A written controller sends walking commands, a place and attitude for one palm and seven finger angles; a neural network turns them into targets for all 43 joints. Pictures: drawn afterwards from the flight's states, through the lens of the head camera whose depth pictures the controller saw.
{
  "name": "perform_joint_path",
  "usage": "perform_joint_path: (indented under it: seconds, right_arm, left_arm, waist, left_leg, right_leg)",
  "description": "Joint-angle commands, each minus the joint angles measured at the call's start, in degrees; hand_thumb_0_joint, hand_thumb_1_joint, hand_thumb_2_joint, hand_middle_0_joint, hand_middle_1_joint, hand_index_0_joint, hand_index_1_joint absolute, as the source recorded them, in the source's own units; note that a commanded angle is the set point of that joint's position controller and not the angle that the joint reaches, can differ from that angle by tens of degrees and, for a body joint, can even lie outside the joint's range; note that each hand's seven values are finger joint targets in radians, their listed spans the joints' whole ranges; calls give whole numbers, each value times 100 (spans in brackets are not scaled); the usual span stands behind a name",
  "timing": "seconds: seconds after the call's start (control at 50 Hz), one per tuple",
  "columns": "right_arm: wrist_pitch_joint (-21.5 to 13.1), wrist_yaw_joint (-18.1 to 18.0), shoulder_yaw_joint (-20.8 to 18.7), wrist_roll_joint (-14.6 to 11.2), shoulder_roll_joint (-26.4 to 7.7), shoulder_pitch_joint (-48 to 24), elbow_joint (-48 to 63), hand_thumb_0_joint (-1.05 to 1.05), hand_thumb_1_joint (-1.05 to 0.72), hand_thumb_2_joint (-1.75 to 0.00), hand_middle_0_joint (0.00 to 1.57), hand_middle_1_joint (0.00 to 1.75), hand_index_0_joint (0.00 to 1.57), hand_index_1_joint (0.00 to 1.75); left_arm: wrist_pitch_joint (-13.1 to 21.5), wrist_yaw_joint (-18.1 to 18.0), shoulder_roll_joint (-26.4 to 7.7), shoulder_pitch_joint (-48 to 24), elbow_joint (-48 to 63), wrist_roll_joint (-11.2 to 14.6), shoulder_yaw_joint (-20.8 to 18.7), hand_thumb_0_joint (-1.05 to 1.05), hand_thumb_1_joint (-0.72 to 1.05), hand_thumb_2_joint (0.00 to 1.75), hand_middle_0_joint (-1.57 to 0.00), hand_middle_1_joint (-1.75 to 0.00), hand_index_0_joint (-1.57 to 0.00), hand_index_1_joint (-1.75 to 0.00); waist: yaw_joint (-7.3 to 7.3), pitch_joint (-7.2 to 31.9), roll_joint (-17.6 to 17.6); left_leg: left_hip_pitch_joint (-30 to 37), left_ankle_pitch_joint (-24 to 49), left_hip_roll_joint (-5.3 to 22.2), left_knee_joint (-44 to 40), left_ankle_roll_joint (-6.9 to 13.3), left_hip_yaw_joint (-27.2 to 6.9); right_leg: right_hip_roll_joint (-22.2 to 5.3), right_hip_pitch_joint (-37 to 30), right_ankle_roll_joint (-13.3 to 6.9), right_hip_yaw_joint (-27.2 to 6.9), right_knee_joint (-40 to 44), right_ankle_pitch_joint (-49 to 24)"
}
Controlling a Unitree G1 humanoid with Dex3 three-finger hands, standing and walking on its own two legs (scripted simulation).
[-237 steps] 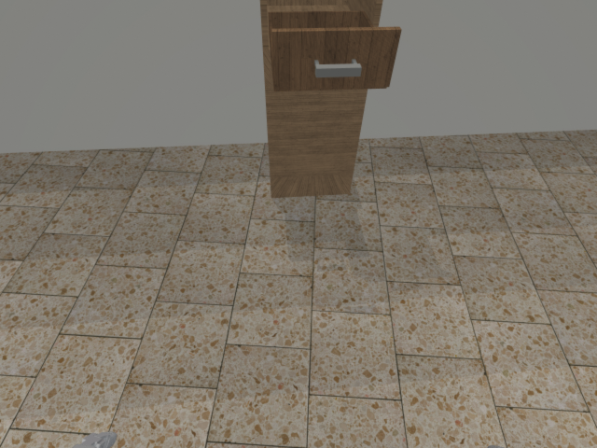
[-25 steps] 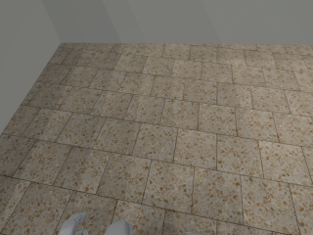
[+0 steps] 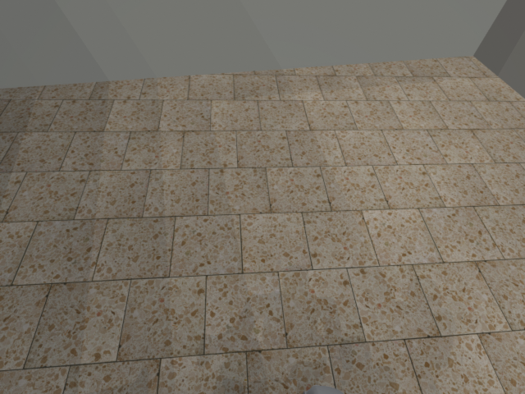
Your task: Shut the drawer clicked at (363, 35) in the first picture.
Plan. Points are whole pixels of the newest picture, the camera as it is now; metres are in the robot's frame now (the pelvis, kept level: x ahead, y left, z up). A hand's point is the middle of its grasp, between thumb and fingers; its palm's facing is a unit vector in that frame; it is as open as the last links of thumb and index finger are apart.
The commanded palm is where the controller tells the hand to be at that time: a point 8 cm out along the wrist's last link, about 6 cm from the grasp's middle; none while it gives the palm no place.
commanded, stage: walk to a spot facing it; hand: left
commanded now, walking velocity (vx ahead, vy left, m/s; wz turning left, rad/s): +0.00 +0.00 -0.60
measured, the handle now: out of the picture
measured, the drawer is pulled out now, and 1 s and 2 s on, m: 0.29 0.29 0.29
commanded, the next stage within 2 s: turn to face it in 0.82 s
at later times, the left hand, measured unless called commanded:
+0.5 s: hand out of the picture +0.12 +0.14 -0.16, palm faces -0.20 -0.95 -0.22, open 7.4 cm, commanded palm none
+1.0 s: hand (247, 331) +0.25 +0.04 -0.18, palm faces -0.57 -0.79 -0.22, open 7.4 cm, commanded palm none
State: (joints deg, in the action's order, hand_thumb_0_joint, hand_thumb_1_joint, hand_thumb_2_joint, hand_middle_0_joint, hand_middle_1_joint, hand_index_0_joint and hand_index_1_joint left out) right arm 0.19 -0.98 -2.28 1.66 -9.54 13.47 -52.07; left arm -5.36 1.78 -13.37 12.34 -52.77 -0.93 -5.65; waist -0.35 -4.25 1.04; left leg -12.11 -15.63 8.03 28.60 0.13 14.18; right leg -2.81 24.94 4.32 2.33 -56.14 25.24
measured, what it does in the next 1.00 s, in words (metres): steps on the spot, turning right: right foot, then left foot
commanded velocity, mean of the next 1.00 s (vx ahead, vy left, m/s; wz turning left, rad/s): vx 0.05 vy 0.00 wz -0.47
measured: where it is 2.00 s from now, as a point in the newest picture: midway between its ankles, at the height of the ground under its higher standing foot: outside the picture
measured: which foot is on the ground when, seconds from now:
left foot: down 0.00-0.14, up 0.16-0.54, down 0.56-1.00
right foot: up 0.00-0.12, down 0.14-0.58, up 0.60-0.98, down 1.00-1.00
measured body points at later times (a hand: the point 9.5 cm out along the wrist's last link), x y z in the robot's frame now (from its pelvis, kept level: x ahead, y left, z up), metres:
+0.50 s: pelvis +0.00 -0.03 +0.00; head +0.03 -0.04 +0.45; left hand +0.13 +0.19 -0.14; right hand +0.03 -0.31 -0.14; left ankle +0.04 +0.10 -0.71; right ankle -0.02 -0.14 -0.74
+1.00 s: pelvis +0.05 -0.06 -0.02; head +0.09 -0.10 +0.43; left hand +0.28 +0.08 -0.16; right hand -0.11 -0.25 -0.17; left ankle +0.05 +0.08 -0.74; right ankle +0.02 -0.18 -0.74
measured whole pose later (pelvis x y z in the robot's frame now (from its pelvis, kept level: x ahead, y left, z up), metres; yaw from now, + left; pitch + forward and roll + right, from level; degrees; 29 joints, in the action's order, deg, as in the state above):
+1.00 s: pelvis +0.05 -0.06 -0.02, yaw -34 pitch +0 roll +0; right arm 0.2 -0.6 -3.1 1.4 -10.7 20.0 -56.9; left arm -2.3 1.6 -12.7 7.2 -52.3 -1.4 -4.0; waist 2.6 -6.2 -0.1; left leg -8.4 -24.9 9.9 35.9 -3.0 17.8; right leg -2.7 20.3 0.8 5.7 -35.2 12.6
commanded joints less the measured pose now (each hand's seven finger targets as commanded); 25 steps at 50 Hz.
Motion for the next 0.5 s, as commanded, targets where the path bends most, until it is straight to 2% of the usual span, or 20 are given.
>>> perform_joint_path:
  seconds: [0.0, 0.04, 0.06, 0.08, 0.1, 0.12, 0.14, 0.16, 0.18, 0.2, 0.22, 0.24, 0.26, 0.34, 0.36, 0.42, 0.44, 0.46, 0.48]
  right_arm:
    - [-52, -45, -432, -9, -1311, 446, 143, 0, -90, -90, 20, 30, 20, 30]
    - [-39, -13, -477, -11, -1352, 421, 117, 0, -90, -90, 20, 30, 20, 30]
    - [-34, -6, -485, -27, -1353, 346, 125, 0, -90, -90, 20, 30, 20, 30]
    - [-29, 14, -479, -61, -1308, 302, 156, 0, -90, -90, 20, 30, 20, 30]
    - [-6, 48, -401, -109, -979, 396, 285, 0, -90, -90, 20, 30, 20, 30]
    - [33, 49, -259, -89, -667, -105, 612, 0, -90, -90, 20, 30, 20, 30]
    - [109, -52, -250, -104, -780, -364, 682, 0, -90, -90, 20, 30, 20, 30]
    - [123, -75, -260, -108, -754, -526, 637, 0, -90, -90, 20, 30, 20, 30]
    - [134, -72, -273, -80, -825, -515, 557, 0, -90, -90, 20, 30, 20, 30]
    - [144, -47, -290, -65, -830, -448, 453, 0, -90, -90, 20, 30, 20, 30]
    - [160, -33, -285, -51, -803, -277, 371, 0, -90, -90, 20, 30, 20, 30]
    - [163, -25, -289, -57, -775, -210, 315, 0, -90, -90, 20, 30, 20, 30]
    - [173, -23, -280, -53, -786, -158, 304, 0, -90, -90, 20, 30, 20, 30]
    - [136, 11, -259, -37, -835, -478, 455, 0, -90, -90, 20, 30, 20, 30]
    - [119, 21, -246, -31, -843, -517, 491, 0, -90, -90, 20, 30, 20, 30]
    - [36, 29, -226, -59, -832, -615, 599, 0, -90, -90, 20, 30, 20, 30]
    - [12, 28, -224, -76, -823, -593, 624, 0, -90, -90, 20, 30, 20, 30]
    - [-20, 18, -215, -78, -795, -498, 605, 0, -90, -90, 20, 30, 20, 30]
    - [-56, 0, -205, -84, -795, -246, 548, 0, -90, -90, 20, 30, 20, 30]
  left_arm:
    - [277, 6, -136, -577, 639, -10, 3, 0, 90, 90, -20, -30, -20, -30]
    - [331, -18, -157, -446, 614, -14, 10, 0, 90, 90, -20, -30, -20, -30]
    - [371, -32, -199, -231, 554, -12, -7, 0, 90, 90, -20, -30, -20, -30]
    - [426, -58, -390, 88, 450, -21, -45, 0, 90, 90, -20, -30, -20, -30]
    - [508, -134, -1007, 440, 334, -73, -150, 0, 90, 90, -20, -30, -20, -30]
    - [517, -211, -1501, 823, 222, -17, -250, 0, 90, 90, -20, -30, -20, -30]
    - [483, -285, -1400, 927, 174, 36, -274, 0, 90, 90, -20, -30, -20, -30]
    - [463, -303, -1299, 571, 216, 13, -264, 0, 90, 90, -20, -30, -20, -30]
    - [447, -305, -1069, 215, 323, 4, -203, 0, 90, 90, -20, -30, -20, -30]
    - [441, -294, -941, -47, 408, 0, -147, 0, 90, 90, -20, -30, -20, -30]
    - [456, -281, -906, -188, 473, 0, -118, 0, 90, 90, -20, -30, -20, -30]
    - [464, -279, -888, -251, 495, -6, -117, 0, 90, 90, -20, -30, -20, -30]
    - [467, -275, -928, -250, 511, -13, -109, 0, 90, 90, -20, -30, -20, -30]
    - [469, -229, -988, 29, 424, -16, -131, 0, 90, 90, -20, -30, -20, -30]
    - [465, -214, -1038, 40, 421, -18, -139, 0, 90, 90, -20, -30, -20, -30]
    - [468, -189, -1096, 47, 441, -28, -150, 0, 90, 90, -20, -30, -20, -30]
    - [467, -183, -1099, 47, 432, -39, -158, 0, 90, 90, -20, -30, -20, -30]
    - [463, -171, -1108, 2, 450, -34, -157, 0, 90, 90, -20, -30, -20, -30]
    - [462, -166, -1105, -114, 471, -21, -155, 0, 90, 90, -20, -30, -20, -30]
  waist:
    - [374, 507, -1429]
    - [313, 625, -1483]
    - [174, 739, -1366]
    - [-14, 919, -967]
    - [-196, 1129, 564]
    - [-416, 1014, 1620]
    - [-515, 1021, 1381]
    - [-387, 719, 1394]
    - [-242, 488, 1092]
    - [-100, 422, 785]
    - [8, 508, 715]
    - [37, 526, 716]
    - [50, 550, 714]
    - [-142, 563, 627]
    - [-146, 553, 683]
    - [-206, 505, 813]
    - [-203, 445, 796]
    - [-154, 444, 827]
    - [-23, 491, 802]
  left_leg:
    - [872, 2664, 1399, -569, 620, -672]
    - [860, 2815, 1410, -229, 488, -514]
    - [735, 2703, 1350, 103, 317, -361]
    - [332, 2320, 1205, 757, 43, -163]
    - [-1115, 706, 754, 1904, -326, 61]
    - [-2353, -2101, 30, 3076, -549, -327]
    - [-2274, -2025, 63, 3525, -474, -1074]
    - [-2458, -1813, 78, 3765, -470, -1239]
    - [-2441, -1399, 107, 3785, -494, -1346]
    - [-2213, -1051, 94, 3682, -533, -1290]
    - [-2040, -850, 25, 3561, -567, -1226]
    - [-1885, -722, -20, 3430, -577, -1196]
    - [-1814, -683, -82, 3294, -595, -1160]
    - [-1797, -700, -228, 2656, -604, -1148]
    - [-1785, -718, -267, 2472, -597, -1138]
    - [-1398, -899, -436, 1740, -505, -1141]
    - [-1193, -997, -491, 1506, -460, -1160]
    - [-956, -974, -575, 1142, -422, -1133]
    - [-557, -740, -636, 643, -391, -1095]
  right_leg:
    - [108, 59, -111, 373, 1029, 157]
    - [204, -314, -216, 482, 1720, -95]
    - [242, -738, -276, 517, 2368, -624]
    - [177, -1530, -379, 422, 3164, -1449]
    - [-951, -2868, -801, -970, 3561, -2886]
    - [-2085, -2942, -1426, -2359, 3480, -5066]
    - [-1991, -2468, -1631, -2193, 3429, -5079]
    - [-1759, -2249, -1698, -2186, 3466, -4474]
    - [-1518, -1999, -1625, -1909, 3495, -3967]
    - [-1267, -1741, -1509, -1594, 3481, -3783]
    - [-1120, -1632, -1429, -1428, 3501, -3685]
    - [-1019, -1542, -1392, -1385, 3525, -3576]
    - [-994, -1494, -1403, -1408, 3564, -3418]
    - [-952, -1680, -1508, -1960, 3829, -2017]
    - [-929, -1697, -1514, -2055, 3884, -1679]
    - [-925, -1535, -1542, -2367, 3922, -1224]
    - [-955, -1380, -1551, -2526, 3925, -1033]
    - [-857, -1279, -1517, -2565, 3864, -1003]
    - [-748, -1127, -1426, -2551, 3711, -958]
